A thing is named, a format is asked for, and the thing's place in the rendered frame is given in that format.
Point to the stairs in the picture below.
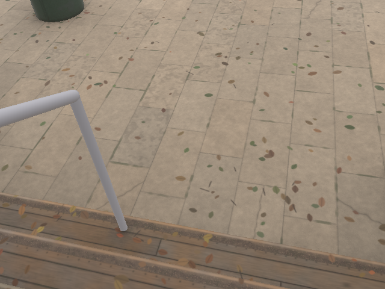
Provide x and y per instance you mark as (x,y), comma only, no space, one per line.
(50,245)

